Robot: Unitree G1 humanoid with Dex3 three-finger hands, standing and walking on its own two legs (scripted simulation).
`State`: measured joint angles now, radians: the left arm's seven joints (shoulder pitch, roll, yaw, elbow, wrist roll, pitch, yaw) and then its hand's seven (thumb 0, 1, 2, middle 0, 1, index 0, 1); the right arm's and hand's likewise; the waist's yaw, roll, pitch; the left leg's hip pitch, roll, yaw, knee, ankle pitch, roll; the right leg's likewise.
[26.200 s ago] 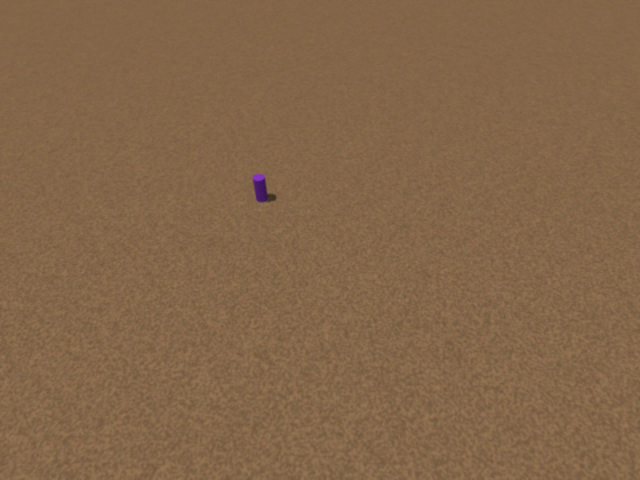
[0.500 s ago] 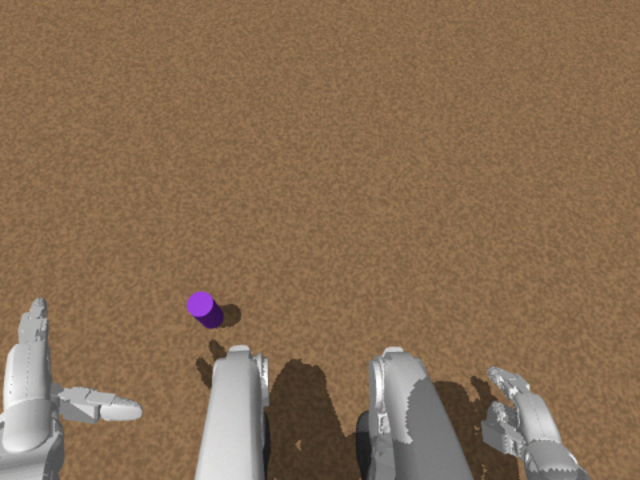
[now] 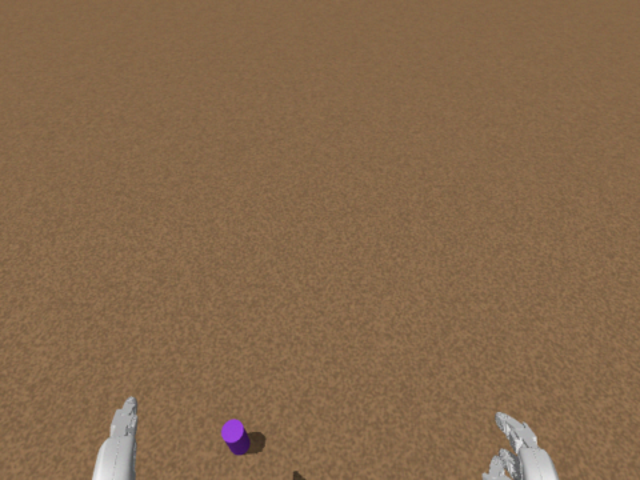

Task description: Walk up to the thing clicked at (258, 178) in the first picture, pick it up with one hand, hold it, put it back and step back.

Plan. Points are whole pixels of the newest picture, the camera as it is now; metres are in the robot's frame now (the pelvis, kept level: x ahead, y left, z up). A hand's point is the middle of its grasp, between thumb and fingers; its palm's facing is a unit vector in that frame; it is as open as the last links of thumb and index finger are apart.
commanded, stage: home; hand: left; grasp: from the side
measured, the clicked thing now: (236, 437) +0.37 +0.22 -0.64
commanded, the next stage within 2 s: stand in 1.78 s
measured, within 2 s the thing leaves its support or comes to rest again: neither
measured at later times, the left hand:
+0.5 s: hand out of the picture +0.16 +0.18 -0.04, palm faces +0.12 -0.95 -0.28, open 17.6 cm
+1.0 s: hand out of the picture +0.15 +0.17 -0.04, palm faces +0.11 -0.95 -0.28, open 17.6 cm
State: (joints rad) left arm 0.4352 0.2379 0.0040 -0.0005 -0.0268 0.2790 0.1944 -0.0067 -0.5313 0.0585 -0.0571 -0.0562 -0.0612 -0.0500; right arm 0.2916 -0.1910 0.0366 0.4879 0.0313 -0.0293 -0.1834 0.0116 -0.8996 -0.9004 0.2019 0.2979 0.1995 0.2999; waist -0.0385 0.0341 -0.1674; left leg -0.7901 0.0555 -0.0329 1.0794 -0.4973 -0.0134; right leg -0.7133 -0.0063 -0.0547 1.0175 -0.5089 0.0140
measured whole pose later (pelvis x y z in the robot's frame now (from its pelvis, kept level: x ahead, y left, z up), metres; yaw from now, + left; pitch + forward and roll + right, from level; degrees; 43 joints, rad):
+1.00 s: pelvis -0.01 -0.02 +0.02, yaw +0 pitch +7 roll -2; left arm 0.47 0.21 -0.01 0.01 -0.02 0.25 0.13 -0.01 -0.57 0.04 -0.05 -0.05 -0.06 -0.05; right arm 0.29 -0.20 0.04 0.51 0.02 -0.12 -0.18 0.02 -0.90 -0.90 0.20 0.30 0.20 0.30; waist -0.02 0.03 -0.10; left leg -0.64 0.06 -0.03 0.95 -0.43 -0.03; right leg -0.58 0.00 -0.06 0.92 -0.46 0.00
